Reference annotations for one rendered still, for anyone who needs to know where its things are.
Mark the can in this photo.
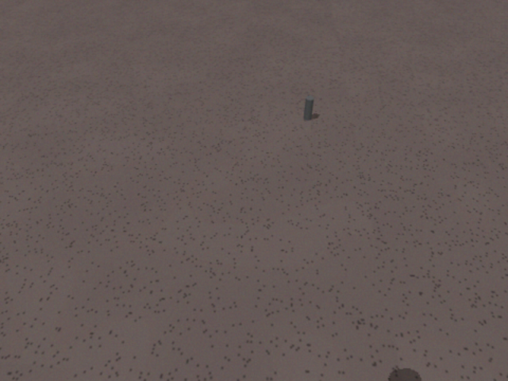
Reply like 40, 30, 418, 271
304, 96, 314, 121

